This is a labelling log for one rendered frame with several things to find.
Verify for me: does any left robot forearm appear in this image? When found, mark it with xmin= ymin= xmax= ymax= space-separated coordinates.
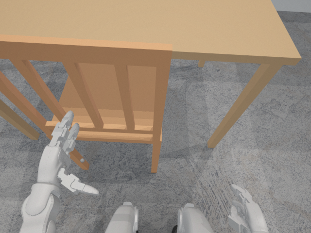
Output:
xmin=19 ymin=183 xmax=62 ymax=233

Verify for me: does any robot thigh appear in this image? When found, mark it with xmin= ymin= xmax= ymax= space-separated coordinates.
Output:
xmin=105 ymin=205 xmax=139 ymax=233
xmin=177 ymin=207 xmax=214 ymax=233

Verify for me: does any right robot hand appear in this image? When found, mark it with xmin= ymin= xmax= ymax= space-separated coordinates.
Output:
xmin=228 ymin=184 xmax=269 ymax=233

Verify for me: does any chair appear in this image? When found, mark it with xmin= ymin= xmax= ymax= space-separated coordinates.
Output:
xmin=0 ymin=34 xmax=173 ymax=173

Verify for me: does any left robot hand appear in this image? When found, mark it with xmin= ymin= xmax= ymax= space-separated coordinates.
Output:
xmin=37 ymin=110 xmax=99 ymax=196

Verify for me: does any table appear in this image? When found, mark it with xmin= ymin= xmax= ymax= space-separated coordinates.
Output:
xmin=0 ymin=0 xmax=302 ymax=148

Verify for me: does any robot left thigh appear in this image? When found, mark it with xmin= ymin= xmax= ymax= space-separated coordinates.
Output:
xmin=105 ymin=205 xmax=139 ymax=233

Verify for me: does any robot right thigh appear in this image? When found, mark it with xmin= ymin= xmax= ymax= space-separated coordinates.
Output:
xmin=177 ymin=207 xmax=214 ymax=233

